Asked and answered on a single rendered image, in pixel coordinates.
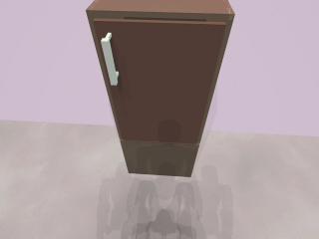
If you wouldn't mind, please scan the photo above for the cupboard door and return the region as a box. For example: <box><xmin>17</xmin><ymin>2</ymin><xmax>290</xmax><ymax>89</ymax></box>
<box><xmin>93</xmin><ymin>18</ymin><xmax>226</xmax><ymax>144</ymax></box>

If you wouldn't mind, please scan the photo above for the handle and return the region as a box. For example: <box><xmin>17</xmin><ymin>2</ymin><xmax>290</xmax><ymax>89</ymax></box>
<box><xmin>101</xmin><ymin>33</ymin><xmax>119</xmax><ymax>86</ymax></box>

